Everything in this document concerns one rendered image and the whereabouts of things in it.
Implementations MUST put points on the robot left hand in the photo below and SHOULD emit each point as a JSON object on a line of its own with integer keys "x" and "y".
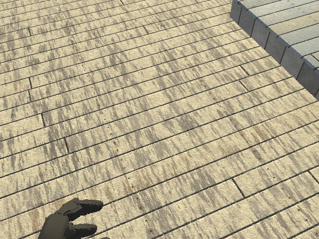
{"x": 58, "y": 226}

